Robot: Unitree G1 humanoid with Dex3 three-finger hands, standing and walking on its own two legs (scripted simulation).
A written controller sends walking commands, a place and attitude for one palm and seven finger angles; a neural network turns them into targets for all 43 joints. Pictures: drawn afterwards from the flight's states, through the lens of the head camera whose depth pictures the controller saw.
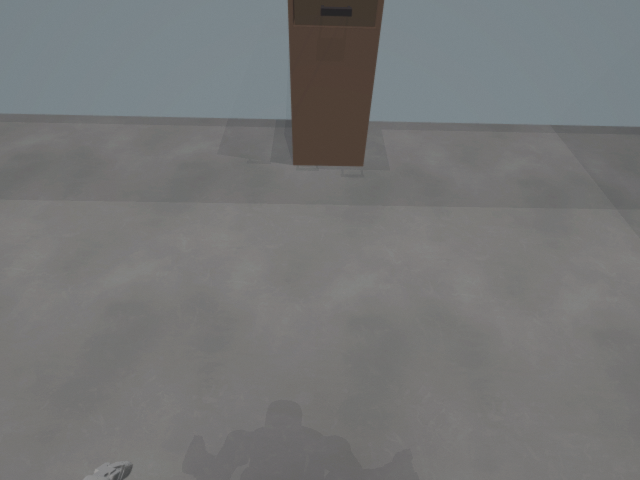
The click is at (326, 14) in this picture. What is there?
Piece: drawer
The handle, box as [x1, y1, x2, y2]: [321, 5, 351, 16]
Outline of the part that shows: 321,5 321,15 351,16 351,7 349,6 324,7 323,5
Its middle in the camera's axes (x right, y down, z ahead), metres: +0.06 -0.89 +1.51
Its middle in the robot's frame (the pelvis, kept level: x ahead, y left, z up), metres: +1.73 +0.02 +0.00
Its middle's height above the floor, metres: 0.77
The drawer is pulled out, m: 0.00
